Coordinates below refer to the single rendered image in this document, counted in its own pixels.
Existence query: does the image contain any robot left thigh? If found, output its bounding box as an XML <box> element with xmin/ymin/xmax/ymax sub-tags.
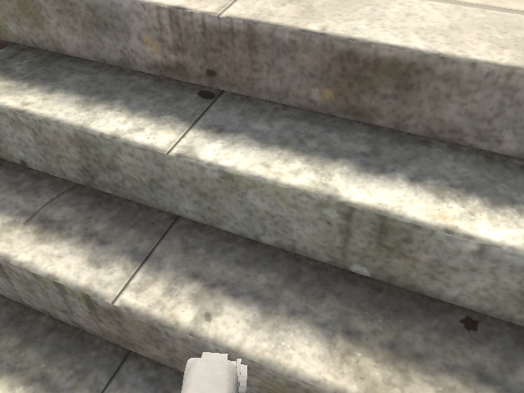
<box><xmin>181</xmin><ymin>352</ymin><xmax>247</xmax><ymax>393</ymax></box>

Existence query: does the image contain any left robot shin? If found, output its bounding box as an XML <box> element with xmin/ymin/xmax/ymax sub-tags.
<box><xmin>182</xmin><ymin>358</ymin><xmax>199</xmax><ymax>387</ymax></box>

